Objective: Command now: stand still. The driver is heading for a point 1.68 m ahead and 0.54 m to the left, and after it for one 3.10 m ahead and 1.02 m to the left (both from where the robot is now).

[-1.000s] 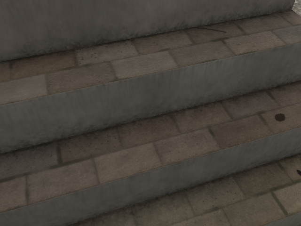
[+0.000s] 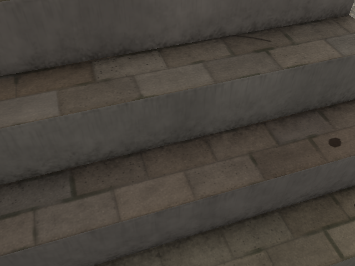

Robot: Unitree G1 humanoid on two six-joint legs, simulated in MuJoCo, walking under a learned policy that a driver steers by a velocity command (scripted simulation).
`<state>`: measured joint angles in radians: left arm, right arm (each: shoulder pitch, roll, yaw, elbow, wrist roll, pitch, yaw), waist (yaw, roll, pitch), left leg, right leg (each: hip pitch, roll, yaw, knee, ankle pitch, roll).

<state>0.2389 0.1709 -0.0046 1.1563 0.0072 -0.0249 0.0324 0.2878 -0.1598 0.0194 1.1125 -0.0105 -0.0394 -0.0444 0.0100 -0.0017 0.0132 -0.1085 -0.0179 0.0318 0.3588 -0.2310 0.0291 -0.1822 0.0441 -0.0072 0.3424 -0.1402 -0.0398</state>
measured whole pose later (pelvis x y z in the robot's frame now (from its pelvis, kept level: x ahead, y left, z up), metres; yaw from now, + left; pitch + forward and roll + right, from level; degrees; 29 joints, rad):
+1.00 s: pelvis +0.03 +0.02 +0.00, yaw +1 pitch -1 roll +0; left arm 0.12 0.18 -0.01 1.08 0.00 -0.07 0.03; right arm 0.15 -0.19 0.02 1.06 -0.01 -0.08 -0.04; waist 0.00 0.00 0.00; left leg -0.02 -0.05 0.02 0.24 -0.21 0.05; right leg -0.12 0.02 0.00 0.28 -0.16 -0.01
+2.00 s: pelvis +0.03 +0.02 +0.01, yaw +2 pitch +0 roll +0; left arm 0.03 0.24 -0.04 1.04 0.00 -0.08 0.01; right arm 0.04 -0.25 0.06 1.03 -0.01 -0.08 -0.02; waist 0.00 0.00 -0.01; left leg 0.00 -0.06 -0.01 0.16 -0.16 0.06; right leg -0.09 0.00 0.00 0.20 -0.11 0.00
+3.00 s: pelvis +0.03 +0.03 +0.01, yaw +2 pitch +0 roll +0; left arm 0.02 0.26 -0.06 1.01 0.00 -0.07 0.00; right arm 0.03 -0.28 0.08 1.03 0.00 -0.08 -0.01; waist 0.00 0.00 -0.01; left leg 0.00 -0.07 -0.02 0.16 -0.16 0.07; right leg -0.09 -0.02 0.00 0.21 -0.11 0.02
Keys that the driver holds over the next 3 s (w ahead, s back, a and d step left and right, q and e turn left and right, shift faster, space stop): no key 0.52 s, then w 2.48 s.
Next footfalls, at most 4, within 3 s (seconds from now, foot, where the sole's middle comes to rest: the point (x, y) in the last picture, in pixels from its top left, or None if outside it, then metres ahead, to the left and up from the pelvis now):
none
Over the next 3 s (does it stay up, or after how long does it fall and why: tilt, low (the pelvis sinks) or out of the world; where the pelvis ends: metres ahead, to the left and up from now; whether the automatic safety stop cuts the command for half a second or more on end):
stays up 0.03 0.03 0.01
